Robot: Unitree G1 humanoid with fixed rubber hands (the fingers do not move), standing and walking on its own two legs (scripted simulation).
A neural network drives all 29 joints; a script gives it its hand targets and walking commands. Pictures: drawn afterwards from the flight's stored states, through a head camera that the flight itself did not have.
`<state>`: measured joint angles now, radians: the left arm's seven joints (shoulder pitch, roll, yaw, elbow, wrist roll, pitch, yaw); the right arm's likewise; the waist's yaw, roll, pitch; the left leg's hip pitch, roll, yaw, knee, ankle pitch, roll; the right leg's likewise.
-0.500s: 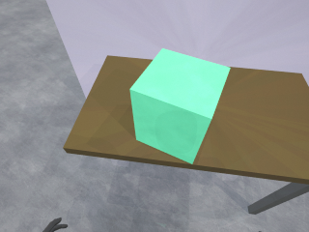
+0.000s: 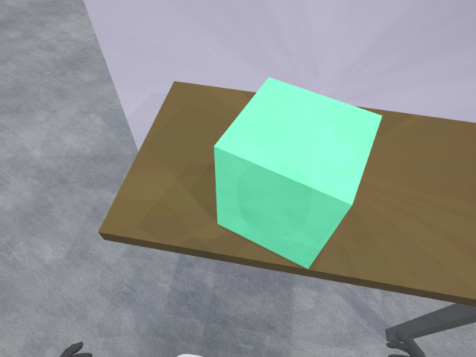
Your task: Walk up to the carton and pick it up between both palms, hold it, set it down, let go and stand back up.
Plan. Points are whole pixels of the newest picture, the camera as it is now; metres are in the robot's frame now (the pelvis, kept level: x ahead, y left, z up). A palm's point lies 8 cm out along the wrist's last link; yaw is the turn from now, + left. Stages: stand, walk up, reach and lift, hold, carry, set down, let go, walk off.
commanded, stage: walk up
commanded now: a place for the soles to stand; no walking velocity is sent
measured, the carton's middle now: (289, 176) +0.42 -0.08 +0.02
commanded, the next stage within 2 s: none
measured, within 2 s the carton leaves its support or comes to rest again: neither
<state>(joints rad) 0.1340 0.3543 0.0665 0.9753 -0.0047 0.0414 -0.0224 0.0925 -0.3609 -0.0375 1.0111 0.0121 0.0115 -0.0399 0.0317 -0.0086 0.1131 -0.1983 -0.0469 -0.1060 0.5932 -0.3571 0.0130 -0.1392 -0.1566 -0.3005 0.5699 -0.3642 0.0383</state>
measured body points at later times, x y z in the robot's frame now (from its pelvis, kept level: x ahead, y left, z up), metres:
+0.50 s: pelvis +0.00 -0.01 +0.00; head +0.03 -0.01 +0.45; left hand +0.09 +0.30 -0.13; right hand +0.09 -0.31 -0.13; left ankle -0.02 +0.12 -0.73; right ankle -0.04 -0.12 -0.73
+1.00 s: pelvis -0.01 -0.06 +0.00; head +0.02 -0.08 +0.45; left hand +0.06 +0.24 -0.12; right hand +0.10 -0.36 -0.14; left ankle -0.01 +0.10 -0.73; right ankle -0.02 -0.15 -0.73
